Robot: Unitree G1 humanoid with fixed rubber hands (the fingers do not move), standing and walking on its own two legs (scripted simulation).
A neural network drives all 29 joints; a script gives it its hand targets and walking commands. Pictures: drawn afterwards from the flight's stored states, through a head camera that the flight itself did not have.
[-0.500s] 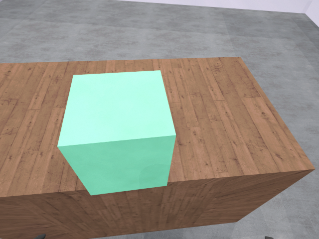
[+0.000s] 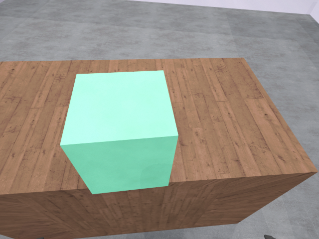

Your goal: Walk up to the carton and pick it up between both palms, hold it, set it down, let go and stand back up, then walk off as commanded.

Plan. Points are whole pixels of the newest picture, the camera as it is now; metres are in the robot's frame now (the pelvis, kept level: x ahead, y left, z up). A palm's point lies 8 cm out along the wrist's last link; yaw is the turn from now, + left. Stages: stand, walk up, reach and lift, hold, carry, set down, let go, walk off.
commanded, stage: stand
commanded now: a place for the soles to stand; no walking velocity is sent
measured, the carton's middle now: (126, 134) +0.36 +0.08 +0.05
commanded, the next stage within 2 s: reach and lift in 0.02 s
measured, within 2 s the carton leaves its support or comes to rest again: neither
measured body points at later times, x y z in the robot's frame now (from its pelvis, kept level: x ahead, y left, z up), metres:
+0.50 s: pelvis +0.00 +0.01 -0.01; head +0.00 +0.04 +0.44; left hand +0.17 +0.30 -0.09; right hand +0.16 -0.29 -0.07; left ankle +0.01 +0.13 -0.75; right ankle -0.01 -0.12 -0.75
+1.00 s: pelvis -0.02 +0.02 +0.00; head -0.01 +0.03 +0.45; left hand +0.17 +0.28 -0.04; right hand +0.15 -0.25 -0.02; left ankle +0.01 +0.13 -0.75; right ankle -0.01 -0.12 -0.75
